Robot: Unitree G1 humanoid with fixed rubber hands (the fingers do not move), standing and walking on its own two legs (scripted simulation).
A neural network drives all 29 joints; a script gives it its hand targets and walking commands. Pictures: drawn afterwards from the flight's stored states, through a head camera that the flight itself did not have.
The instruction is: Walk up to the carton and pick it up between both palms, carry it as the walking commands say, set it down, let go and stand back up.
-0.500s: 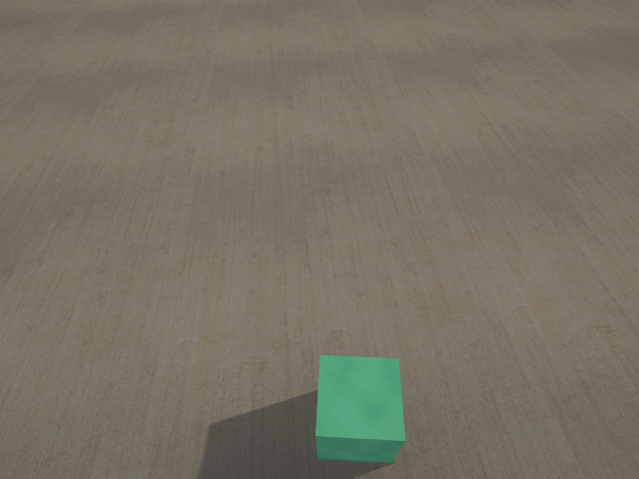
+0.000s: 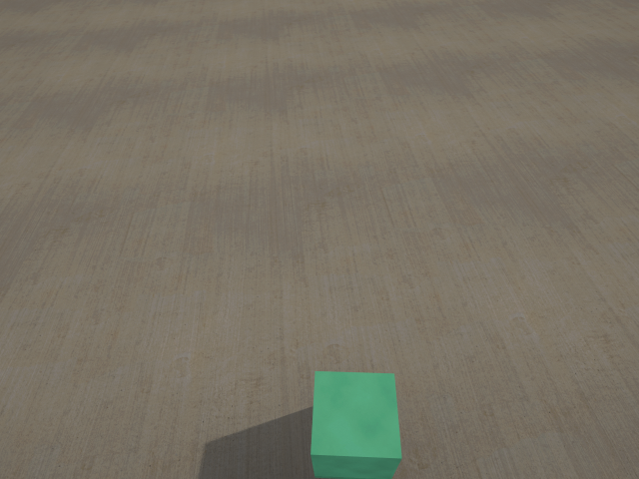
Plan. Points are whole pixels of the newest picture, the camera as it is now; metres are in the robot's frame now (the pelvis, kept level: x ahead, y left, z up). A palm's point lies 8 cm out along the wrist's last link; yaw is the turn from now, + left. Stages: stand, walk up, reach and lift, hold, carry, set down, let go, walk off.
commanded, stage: walk up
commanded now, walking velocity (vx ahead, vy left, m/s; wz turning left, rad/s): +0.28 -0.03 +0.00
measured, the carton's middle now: (353, 427) +0.38 -0.05 -0.65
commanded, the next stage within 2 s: none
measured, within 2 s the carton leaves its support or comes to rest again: neither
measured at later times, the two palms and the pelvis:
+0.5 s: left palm out of the picture +0.09 +0.20 -0.14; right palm out of the picture +0.04 -0.24 -0.16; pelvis +0.05 -0.03 -0.01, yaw +0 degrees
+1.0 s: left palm out of the picture +0.06 +0.20 -0.15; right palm out of the picture +0.04 -0.22 -0.14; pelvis +0.06 -0.01 +0.00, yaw -2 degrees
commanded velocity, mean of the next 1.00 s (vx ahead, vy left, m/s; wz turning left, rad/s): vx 0.02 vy -0.02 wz -0.04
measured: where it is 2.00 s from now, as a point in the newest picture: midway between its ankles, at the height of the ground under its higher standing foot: outside the picture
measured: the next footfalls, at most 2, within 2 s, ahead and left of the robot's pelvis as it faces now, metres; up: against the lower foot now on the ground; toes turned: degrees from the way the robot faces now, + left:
right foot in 0.40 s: +0.09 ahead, -0.14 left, +0.00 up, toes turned -5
right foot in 1.90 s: -0.05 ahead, -0.10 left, +0.00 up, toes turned -12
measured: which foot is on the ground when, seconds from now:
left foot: down 0.00-1.00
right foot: down 0.00-0.18, up 0.20-0.38, down 0.40-1.00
